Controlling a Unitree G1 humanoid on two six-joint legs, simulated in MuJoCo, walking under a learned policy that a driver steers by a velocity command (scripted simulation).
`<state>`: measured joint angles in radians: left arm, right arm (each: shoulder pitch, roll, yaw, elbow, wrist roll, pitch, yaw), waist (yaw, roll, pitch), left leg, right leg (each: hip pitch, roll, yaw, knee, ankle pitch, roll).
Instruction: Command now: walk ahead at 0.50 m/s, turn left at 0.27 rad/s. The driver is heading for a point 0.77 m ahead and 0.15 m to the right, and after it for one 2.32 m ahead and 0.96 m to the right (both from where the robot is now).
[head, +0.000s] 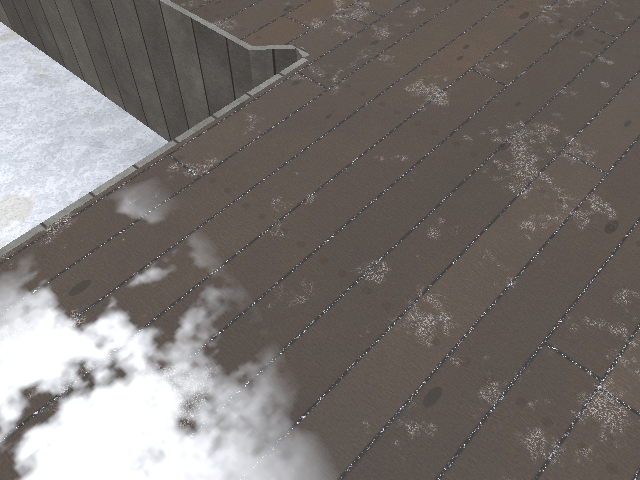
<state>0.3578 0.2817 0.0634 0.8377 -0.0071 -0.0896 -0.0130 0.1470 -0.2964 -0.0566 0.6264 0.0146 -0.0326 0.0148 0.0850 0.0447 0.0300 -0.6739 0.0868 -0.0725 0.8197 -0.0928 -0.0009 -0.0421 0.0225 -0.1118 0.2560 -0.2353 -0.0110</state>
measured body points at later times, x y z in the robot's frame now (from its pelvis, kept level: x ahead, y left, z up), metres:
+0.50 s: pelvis +0.28 +0.06 +0.00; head +0.29 +0.06 +0.45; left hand +0.44 +0.32 -0.11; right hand +0.32 -0.23 -0.11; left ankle +0.22 +0.14 -0.74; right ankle +0.43 -0.12 -0.68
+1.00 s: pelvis +0.55 -0.03 +0.00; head +0.59 -0.05 +0.45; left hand +0.72 +0.22 -0.11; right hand +0.66 -0.34 -0.08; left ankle +0.75 +0.11 -0.68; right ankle +0.52 -0.09 -0.74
